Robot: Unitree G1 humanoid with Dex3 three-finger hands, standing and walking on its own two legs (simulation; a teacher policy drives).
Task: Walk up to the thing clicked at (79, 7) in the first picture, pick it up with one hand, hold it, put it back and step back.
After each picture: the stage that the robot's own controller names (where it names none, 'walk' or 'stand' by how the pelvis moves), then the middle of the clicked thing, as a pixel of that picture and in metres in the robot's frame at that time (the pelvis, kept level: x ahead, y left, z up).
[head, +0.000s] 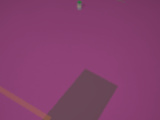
stand; (79, 5) +2.21 +0.03 -0.72
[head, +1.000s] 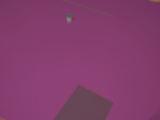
walk; (69, 18) +2.09 +0.13 -0.72
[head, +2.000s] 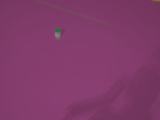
walk; (57, 33) +1.50 +0.22 -0.72
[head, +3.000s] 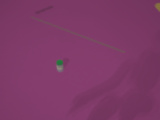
walk; (59, 65) +1.02 +0.20 -0.72
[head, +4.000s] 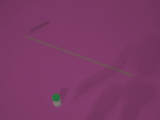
walk; (56, 100) +0.65 +0.23 -0.70
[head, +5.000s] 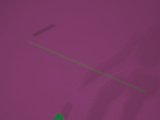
stand; (59, 119) +0.45 +0.21 -0.69
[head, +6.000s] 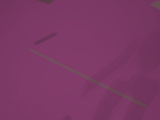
stand; out of the picture +0.40 +0.20 -0.72
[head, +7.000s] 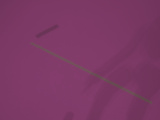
walk; out of the picture +0.34 +0.22 -0.72
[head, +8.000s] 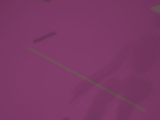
walk; out of the picture +0.36 +0.17 -0.71
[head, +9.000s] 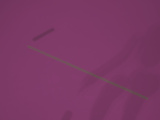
stand; out of the picture +0.40 +0.21 -0.70
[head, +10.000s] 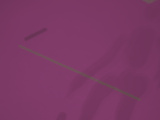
stand; out of the picture +0.38 +0.21 -0.70
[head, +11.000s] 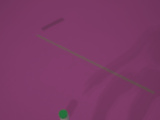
walk; (64, 116) +0.44 +0.21 -0.70
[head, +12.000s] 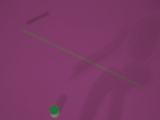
walk; (54, 111) +0.46 +0.17 -0.70
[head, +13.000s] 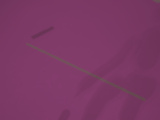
stand; out of the picture +0.40 +0.20 -0.70
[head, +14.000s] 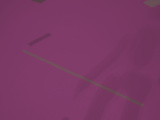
stand; out of the picture +0.36 +0.20 -0.72
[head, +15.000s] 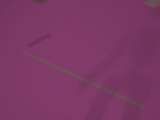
stand; out of the picture +0.35 +0.20 -0.72
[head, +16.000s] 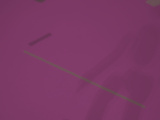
go down; out of the picture +0.34 +0.20 -0.72
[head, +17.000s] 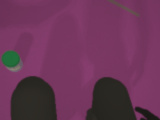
go down; (13, 61) +0.41 +0.26 -0.30
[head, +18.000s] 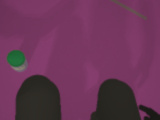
approach; (18, 61) +0.40 +0.27 -0.28
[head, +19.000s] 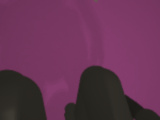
close in; out of the picture +0.37 +0.30 -0.21
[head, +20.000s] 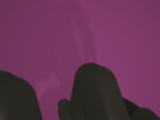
close; out of the picture +0.37 +0.31 -0.22
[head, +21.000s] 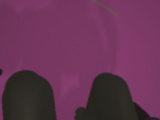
lift; out of the picture +0.33 +0.30 -0.15
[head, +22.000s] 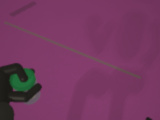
lift; (26, 87) +0.32 +0.19 +0.02
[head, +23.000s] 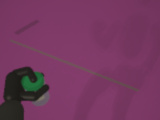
hold; (36, 89) +0.33 +0.17 +0.00
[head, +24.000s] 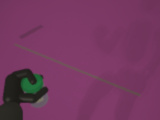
hold; (35, 91) +0.33 +0.18 +0.00
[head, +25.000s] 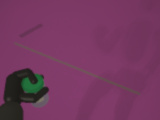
crouch; (36, 91) +0.33 +0.17 +0.00
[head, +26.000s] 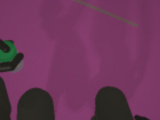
crouch; (9, 58) +0.42 +0.24 -0.10
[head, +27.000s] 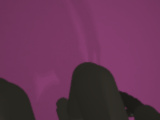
lower; out of the picture +0.39 +0.33 -0.22
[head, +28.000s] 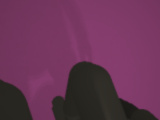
lower; out of the picture +0.40 +0.32 -0.22
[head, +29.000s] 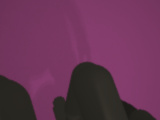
lower; out of the picture +0.39 +0.32 -0.22
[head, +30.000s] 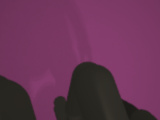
lower; out of the picture +0.39 +0.32 -0.22
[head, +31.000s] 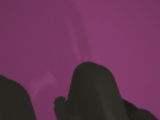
loosen; out of the picture +0.39 +0.32 -0.22
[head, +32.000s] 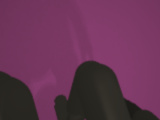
withdraw; out of the picture +0.38 +0.31 -0.22
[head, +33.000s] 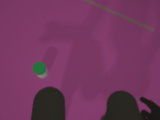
walk; (41, 70) +0.43 +0.24 -0.41
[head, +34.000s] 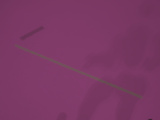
stand; out of the picture +0.36 +0.19 -0.66
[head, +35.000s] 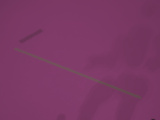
stand; out of the picture +0.37 +0.22 -0.67
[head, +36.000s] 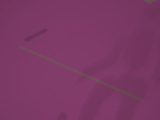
stand; out of the picture +0.38 +0.21 -0.68
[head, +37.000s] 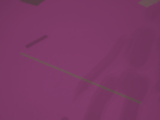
stand; out of the picture +0.38 +0.21 -0.72
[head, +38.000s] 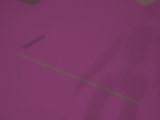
stand; out of the picture +0.35 +0.21 -0.73
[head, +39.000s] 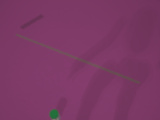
walk; (55, 115) +0.41 +0.22 -0.70
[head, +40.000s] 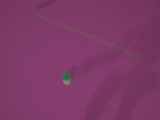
walk; (66, 78) +0.70 +0.16 -0.69
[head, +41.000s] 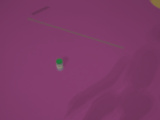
stand; (59, 64) +1.02 +0.24 -0.70
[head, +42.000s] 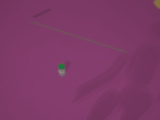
stand; (61, 69) +0.97 +0.20 -0.72
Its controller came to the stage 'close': yes
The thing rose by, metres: 0.70
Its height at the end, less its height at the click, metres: +0.00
